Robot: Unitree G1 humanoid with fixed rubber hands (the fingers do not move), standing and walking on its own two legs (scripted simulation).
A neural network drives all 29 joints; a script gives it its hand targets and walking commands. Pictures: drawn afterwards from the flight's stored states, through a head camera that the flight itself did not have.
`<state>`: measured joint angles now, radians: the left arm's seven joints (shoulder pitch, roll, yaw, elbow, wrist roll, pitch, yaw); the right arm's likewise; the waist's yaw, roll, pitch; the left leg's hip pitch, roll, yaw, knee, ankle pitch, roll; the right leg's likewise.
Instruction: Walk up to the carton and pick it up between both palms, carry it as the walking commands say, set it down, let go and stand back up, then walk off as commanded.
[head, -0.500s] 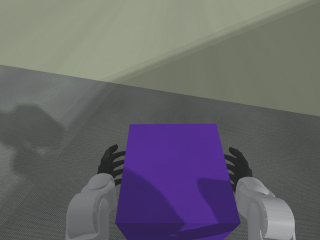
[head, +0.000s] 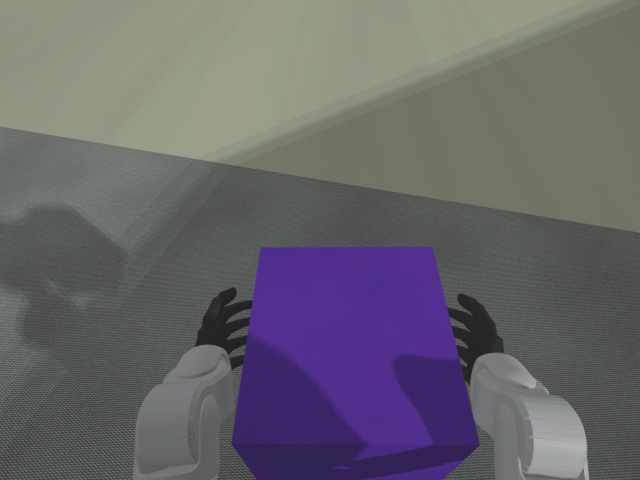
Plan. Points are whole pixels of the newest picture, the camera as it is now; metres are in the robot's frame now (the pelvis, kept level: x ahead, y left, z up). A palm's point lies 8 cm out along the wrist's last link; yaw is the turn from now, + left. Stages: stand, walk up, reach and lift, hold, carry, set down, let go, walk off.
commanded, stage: carry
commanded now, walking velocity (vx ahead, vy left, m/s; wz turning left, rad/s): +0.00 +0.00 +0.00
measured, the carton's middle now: (345, 380) +0.26 +0.00 +0.02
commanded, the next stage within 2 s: none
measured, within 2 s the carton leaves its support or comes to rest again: neither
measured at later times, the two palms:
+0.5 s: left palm (218, 350) +0.27 +0.15 +0.07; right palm (470, 356) +0.26 -0.14 +0.07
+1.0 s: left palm (223, 346) +0.28 +0.15 +0.06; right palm (467, 351) +0.27 -0.15 +0.06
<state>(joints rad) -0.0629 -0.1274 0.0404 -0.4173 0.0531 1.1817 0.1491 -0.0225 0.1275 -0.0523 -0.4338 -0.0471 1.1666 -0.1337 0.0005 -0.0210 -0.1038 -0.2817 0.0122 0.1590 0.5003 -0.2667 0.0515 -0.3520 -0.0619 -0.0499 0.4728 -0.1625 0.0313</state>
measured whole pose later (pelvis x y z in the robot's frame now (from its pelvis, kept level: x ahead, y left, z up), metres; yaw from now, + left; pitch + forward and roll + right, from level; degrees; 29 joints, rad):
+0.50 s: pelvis +0.00 +0.00 +0.00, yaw +0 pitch +3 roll +0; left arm -0.11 -0.13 0.07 -0.22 0.08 1.01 0.13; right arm -0.08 0.13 -0.08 -0.23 -0.08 1.00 -0.11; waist 0.00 -0.02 -0.09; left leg -0.29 0.01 0.16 0.51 -0.27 0.05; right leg -0.35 -0.07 -0.05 0.48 -0.17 0.04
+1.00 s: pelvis +0.01 +0.00 +0.00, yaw +0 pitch +3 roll +0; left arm -0.09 -0.13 0.07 -0.16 0.08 0.92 0.12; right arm -0.07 0.13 -0.08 -0.17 -0.08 0.91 -0.11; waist 0.00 -0.01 -0.09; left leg -0.28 0.02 0.16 0.52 -0.30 0.05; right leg -0.35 -0.06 -0.06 0.49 -0.19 0.03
